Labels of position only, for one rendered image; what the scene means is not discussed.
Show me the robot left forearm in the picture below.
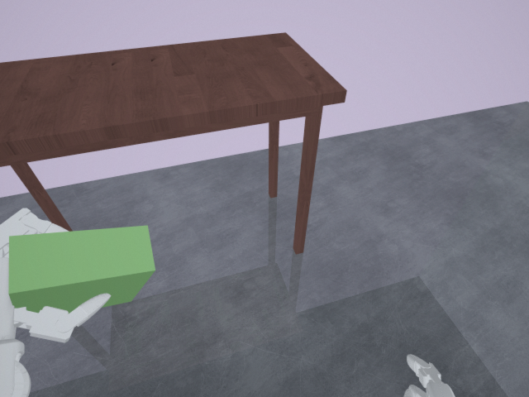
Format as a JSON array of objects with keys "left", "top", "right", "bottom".
[{"left": 0, "top": 338, "right": 31, "bottom": 397}]

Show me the sponge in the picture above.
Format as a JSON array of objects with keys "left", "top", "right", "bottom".
[{"left": 8, "top": 225, "right": 155, "bottom": 313}]

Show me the table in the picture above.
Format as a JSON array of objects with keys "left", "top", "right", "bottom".
[{"left": 0, "top": 32, "right": 347, "bottom": 255}]

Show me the robot right hand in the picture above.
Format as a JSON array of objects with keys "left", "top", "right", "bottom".
[{"left": 403, "top": 354, "right": 455, "bottom": 397}]

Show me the robot left hand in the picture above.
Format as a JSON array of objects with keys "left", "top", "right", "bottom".
[{"left": 0, "top": 208, "right": 111, "bottom": 343}]

